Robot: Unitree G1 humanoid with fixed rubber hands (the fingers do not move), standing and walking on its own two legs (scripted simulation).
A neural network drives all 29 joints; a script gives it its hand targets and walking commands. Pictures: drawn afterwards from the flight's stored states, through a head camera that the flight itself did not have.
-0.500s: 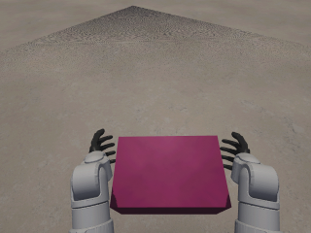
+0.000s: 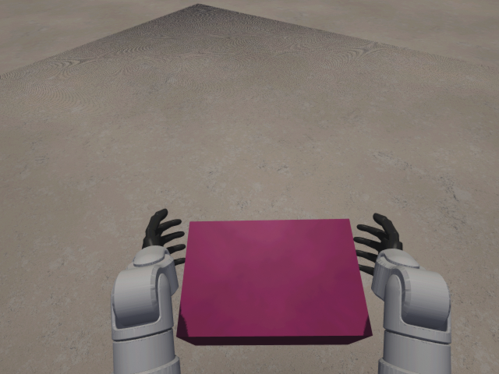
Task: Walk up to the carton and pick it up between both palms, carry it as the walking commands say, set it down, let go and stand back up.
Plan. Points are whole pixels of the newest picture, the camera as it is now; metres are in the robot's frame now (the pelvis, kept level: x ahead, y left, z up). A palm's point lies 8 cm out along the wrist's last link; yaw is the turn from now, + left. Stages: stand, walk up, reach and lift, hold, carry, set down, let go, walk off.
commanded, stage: carry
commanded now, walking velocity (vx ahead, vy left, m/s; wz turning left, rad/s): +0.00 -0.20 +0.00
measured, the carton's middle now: (270, 284) +0.28 -0.01 -0.01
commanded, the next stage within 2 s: none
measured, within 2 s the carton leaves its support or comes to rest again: neither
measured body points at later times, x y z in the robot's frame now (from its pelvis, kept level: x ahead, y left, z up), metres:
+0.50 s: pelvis +0.00 -0.02 +0.00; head +0.00 -0.02 +0.45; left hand +0.29 +0.16 +0.08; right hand +0.29 -0.19 +0.07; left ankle +0.00 +0.15 -0.69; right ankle +0.07 -0.08 -0.72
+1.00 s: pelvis -0.02 -0.11 +0.01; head +0.00 -0.12 +0.46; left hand +0.28 +0.05 +0.09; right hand +0.27 -0.30 +0.07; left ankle -0.05 +0.06 -0.70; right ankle +0.02 -0.22 -0.72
